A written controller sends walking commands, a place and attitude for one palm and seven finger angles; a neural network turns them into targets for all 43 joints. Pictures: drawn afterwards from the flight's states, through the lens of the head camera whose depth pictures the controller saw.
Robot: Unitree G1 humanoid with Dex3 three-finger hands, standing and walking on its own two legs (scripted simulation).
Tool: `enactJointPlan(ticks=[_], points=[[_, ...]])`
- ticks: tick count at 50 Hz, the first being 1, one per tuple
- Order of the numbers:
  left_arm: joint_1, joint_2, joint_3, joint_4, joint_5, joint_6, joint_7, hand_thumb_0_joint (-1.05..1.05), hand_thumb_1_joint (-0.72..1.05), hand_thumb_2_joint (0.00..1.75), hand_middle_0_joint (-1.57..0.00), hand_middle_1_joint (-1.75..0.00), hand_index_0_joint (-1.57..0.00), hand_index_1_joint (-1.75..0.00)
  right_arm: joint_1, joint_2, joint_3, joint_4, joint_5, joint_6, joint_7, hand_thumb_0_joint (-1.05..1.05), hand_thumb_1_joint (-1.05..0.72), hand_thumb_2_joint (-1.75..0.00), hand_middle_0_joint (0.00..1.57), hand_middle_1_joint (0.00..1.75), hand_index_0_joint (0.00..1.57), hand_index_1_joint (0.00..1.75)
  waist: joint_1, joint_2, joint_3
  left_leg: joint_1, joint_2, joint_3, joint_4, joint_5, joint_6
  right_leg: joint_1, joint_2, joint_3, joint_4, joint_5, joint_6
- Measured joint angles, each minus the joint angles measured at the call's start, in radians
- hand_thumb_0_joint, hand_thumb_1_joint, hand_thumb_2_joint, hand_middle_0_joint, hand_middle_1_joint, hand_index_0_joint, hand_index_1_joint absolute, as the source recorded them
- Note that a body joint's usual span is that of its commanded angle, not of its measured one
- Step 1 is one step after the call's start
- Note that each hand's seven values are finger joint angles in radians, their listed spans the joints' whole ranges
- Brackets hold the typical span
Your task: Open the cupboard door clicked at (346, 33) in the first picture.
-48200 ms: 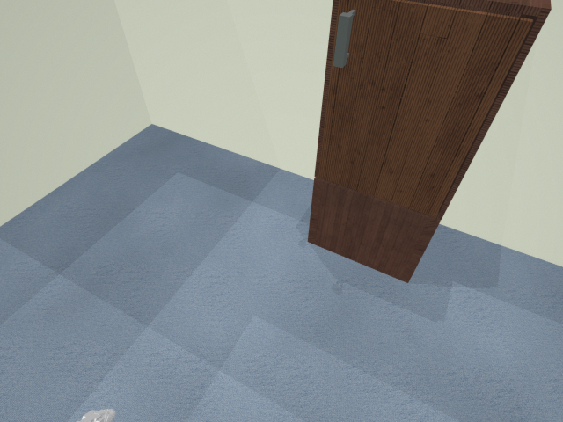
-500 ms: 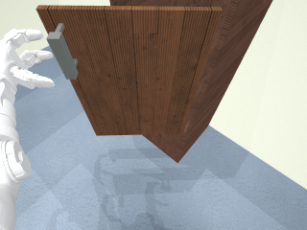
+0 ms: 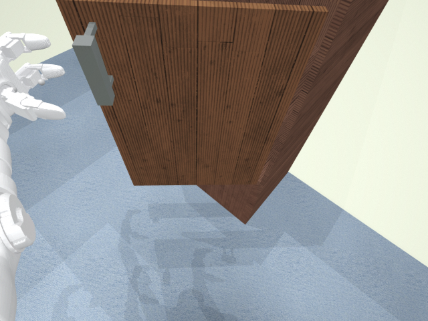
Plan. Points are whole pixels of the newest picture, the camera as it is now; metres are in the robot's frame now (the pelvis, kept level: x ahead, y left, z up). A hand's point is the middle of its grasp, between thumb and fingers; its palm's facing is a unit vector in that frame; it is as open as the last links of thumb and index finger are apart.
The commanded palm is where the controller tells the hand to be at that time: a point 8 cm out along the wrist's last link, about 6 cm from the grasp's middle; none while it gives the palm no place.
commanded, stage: move the hooked fingers beside the handle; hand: left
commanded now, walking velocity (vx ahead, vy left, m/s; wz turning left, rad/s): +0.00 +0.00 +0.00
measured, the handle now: (99, 65) +0.52 +0.18 +0.17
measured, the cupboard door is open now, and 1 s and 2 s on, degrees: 43 43 43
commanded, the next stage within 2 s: slide the fingers in behind the handle in 1.06 s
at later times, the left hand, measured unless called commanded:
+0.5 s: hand (50, 69) +0.49 +0.24 +0.19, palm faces -0.01 -1.00 +0.03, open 14.0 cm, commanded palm +0.47 +0.29 +0.17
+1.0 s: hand (43, 80) +0.48 +0.25 +0.17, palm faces -0.02 -1.00 +0.01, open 14.0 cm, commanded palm +0.47 +0.29 +0.17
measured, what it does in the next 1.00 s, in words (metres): stands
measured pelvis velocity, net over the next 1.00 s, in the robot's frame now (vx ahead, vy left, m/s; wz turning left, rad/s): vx -0.01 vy -0.01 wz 0.01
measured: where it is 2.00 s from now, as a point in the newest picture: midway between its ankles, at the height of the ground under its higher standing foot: outside the picture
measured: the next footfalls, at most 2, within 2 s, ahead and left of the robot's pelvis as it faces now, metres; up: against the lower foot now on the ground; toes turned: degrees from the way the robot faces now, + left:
none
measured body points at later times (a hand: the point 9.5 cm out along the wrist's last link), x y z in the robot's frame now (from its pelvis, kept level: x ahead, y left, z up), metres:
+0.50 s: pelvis -0.01 +0.00 +0.00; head +0.07 +0.02 +0.44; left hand +0.48 +0.29 +0.19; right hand -0.01 -0.27 -0.11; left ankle -0.02 +0.10 -0.73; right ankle -0.03 -0.12 -0.73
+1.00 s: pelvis -0.01 -0.01 +0.00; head +0.07 +0.00 +0.44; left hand +0.47 +0.31 +0.18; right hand +0.00 -0.30 -0.11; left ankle -0.02 +0.10 -0.73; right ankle -0.03 -0.12 -0.73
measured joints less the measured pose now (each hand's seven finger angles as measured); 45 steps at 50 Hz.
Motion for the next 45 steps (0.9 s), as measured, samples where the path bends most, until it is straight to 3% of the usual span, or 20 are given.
enactJointPlan(ticks=[9,14,20,24,31,39,45], points=[[-0.021,-0.047,-0.036,-0.013,-0.025,0.013,0.009,-0.02,-0.50,0.30,-0.30,-1.20,-0.30,-1.20,-0.012,0.010,0.002,0.005,-0.004,-0.004,0.010,0.01,-0.90,-0.90,0.20,0.29,0.20,0.30,0.012,0.008,-0.021,0.002,-0.009,0.000,0.009,-0.006,0.009,0.006,-0.009,0.000,0.003,-0.003,0.009],[-0.043,-0.041,-0.041,0.043,-0.001,0.037,0.036,-0.02,-0.50,0.30,-0.30,-1.20,-0.30,-1.20,-0.023,0.010,0.014,-0.013,-0.006,-0.003,0.010,0.01,-0.90,-0.90,0.20,0.30,0.20,0.30,0.003,0.011,-0.010,-0.012,-0.011,0.000,0.021,-0.005,0.011,-0.011,-0.012,0.001,0.022,-0.006,0.011],[-0.041,-0.047,-0.023,-0.003,0.020,-0.018,0.073,-0.02,-0.50,0.30,-0.30,-1.20,-0.30,-1.20,-0.014,0.012,0.014,-0.008,-0.013,-0.017,0.009,0.01,-0.90,-0.90,0.20,0.30,0.20,0.30,-0.006,0.009,0.010,-0.034,-0.008,-0.003,0.028,0.002,0.007,-0.033,-0.009,-0.002,0.031,-0.001,0.007],[-0.068,-0.039,-0.009,0.016,0.004,-0.027,0.056,-0.02,-0.50,0.30,-0.30,-1.20,-0.30,-1.20,0.003,0.010,0.015,0.015,-0.009,-0.013,0.009,0.01,-0.90,-0.90,0.20,0.30,0.20,0.30,-0.012,0.005,-0.004,-0.026,-0.002,-0.004,0.025,0.000,0.002,-0.025,-0.003,-0.003,0.025,-0.001,0.002],[-0.078,0.016,-0.015,0.093,0.019,0.038,0.038,-0.02,-0.50,0.30,-0.30,-1.20,-0.30,-1.20,0.029,-0.012,0.012,-0.004,-0.004,0.003,0.005,0.01,-0.90,-0.90,0.20,0.29,0.20,0.30,-0.025,0.018,-0.010,-0.028,0.005,0.000,0.023,0.001,-0.002,-0.032,0.005,0.002,0.028,-0.001,-0.004],[-0.023,0.032,0.029,0.029,0.009,-0.023,0.018,-0.02,-0.50,0.30,-0.30,-1.20,-0.30,-1.20,0.027,-0.010,0.009,-0.007,0.002,0.011,-0.003,0.01,-0.90,-0.90,0.20,0.29,0.20,0.30,-0.019,0.001,0.011,-0.028,0.016,-0.004,0.020,0.006,-0.011,-0.031,0.016,-0.001,0.023,0.004,-0.013],[-0.049,0.045,-0.003,0.044,-0.009,0.005,-0.019,-0.02,-0.50,0.30,-0.30,-1.20,-0.30,-1.20,0.017,-0.015,0.006,0.001,0.010,0.013,-0.007,0.01,-0.90,-0.90,0.20,0.29,0.20,0.30,-0.014,0.000,-0.008,-0.025,0.018,-0.016,0.020,0.003,-0.014,-0.019,0.018,-0.012,0.012,0.004,-0.016]])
